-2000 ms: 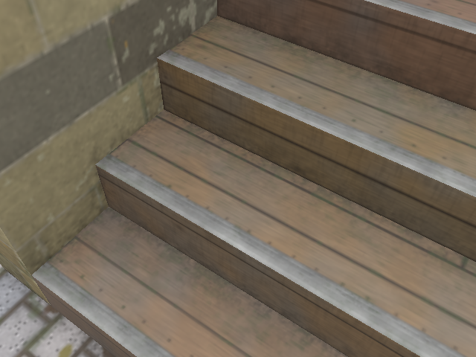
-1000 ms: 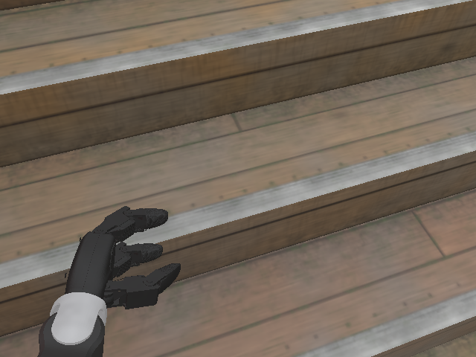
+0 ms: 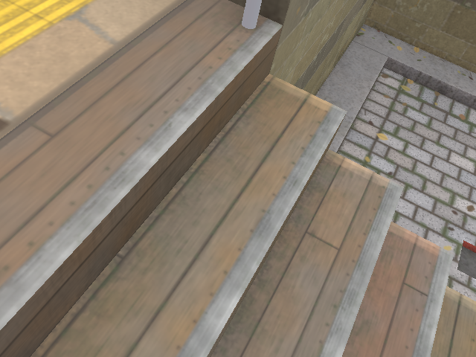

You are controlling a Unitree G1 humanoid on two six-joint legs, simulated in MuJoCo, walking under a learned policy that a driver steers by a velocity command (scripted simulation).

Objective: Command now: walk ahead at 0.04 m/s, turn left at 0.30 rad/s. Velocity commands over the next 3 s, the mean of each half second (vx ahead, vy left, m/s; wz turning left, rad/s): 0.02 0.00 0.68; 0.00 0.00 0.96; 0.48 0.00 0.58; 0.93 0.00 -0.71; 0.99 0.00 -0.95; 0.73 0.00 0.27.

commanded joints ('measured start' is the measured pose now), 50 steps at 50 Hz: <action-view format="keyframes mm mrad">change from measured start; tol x64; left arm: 1 314 -78 -23 -92 86 29 -36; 50 61 -8 -26 -484 16 36 121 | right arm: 1 13 -324 -99 9 85 12 1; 50 -20 -285 -185 -35 -37 -6 54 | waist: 1 234 513 -303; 10 578 176 -60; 11 530 -1077 -192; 15 -14 377 -175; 50 131 -84 -308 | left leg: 1 430 215 -756 -946 817 -205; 5 419 37 -364 -975 556 -251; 10 163 -373 129 -492 1842 -892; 11 87 -275 -83 1163 -419 -555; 12 123 60 -408 1238 -417 -127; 22 296 109 193 15 -281 8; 25 499 331 -1006 -917 356 247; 50 36 73 -83 -122 -16 -116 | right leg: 1 -222 98 106 713 -62 1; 8 -198 167 -195 300 -258 -9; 10 385 38 -190 -831 -632 -289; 11 279 -214 -29 -809 633 -342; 22 -60 -273 -247 -732 423 -168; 27 -548 26 44 599 -154 -11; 50 303 -445 463 -749 -196 -227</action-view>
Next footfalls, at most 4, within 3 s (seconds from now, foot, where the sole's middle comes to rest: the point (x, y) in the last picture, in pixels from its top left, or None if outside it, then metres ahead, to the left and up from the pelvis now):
0.26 right None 0.11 -0.03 -0.63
0.44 left None -0.01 0.32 -0.45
0.96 right None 0.19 0.20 -0.45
1.52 left None -0.04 0.42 -0.45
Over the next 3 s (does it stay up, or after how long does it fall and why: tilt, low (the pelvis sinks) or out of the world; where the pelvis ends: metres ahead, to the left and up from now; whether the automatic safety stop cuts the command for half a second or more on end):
stays up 0.94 1.15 0.49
